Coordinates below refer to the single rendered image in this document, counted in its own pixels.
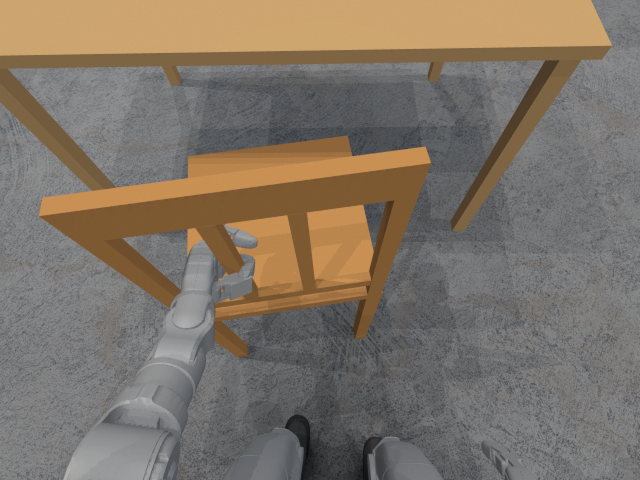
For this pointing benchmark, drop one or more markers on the left robot hand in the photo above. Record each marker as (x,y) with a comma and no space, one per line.
(202,269)

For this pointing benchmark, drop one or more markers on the right robot hand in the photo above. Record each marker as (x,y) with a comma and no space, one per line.
(507,462)

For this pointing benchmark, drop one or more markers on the chair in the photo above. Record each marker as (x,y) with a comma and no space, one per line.
(302,201)

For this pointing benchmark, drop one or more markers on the table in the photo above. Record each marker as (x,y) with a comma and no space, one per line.
(170,33)

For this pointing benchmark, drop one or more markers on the left robot foot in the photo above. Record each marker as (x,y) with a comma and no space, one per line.
(299,426)

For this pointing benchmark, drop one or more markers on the left robot forearm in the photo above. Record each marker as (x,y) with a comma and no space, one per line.
(165,384)

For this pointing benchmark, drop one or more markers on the robot left upper arm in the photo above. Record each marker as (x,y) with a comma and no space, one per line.
(122,452)

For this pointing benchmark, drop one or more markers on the right robot shin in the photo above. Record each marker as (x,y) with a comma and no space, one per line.
(387,439)

